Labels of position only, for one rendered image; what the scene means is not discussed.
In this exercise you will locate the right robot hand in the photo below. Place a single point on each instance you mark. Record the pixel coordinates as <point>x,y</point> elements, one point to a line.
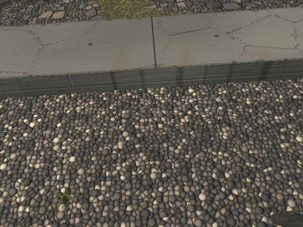
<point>287,220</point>

